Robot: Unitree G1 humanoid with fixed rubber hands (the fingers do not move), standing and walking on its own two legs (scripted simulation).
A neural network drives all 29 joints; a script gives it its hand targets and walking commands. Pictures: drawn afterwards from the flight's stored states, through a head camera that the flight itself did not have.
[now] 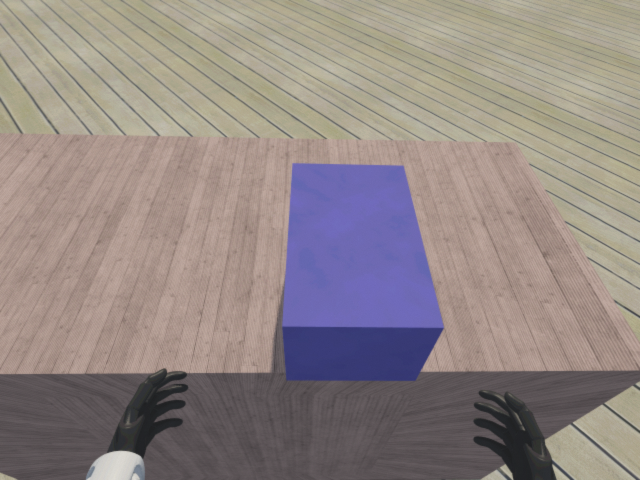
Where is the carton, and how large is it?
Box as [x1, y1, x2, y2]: [282, 163, 443, 380]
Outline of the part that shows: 292,163 282,321 286,379 415,380 441,332 443,325 403,166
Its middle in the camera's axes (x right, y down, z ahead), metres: +0.04 +0.04 +0.57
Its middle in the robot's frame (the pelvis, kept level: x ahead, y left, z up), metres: +0.40 +0.02 +0.03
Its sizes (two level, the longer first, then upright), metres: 0.289 0.177 0.146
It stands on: a pedestal, 0.74 m high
